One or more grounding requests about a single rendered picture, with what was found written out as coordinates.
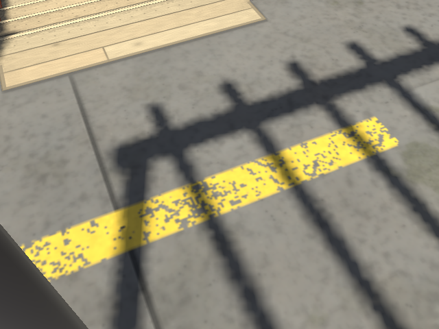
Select stairs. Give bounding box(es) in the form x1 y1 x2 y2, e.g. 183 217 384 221
0 0 155 38

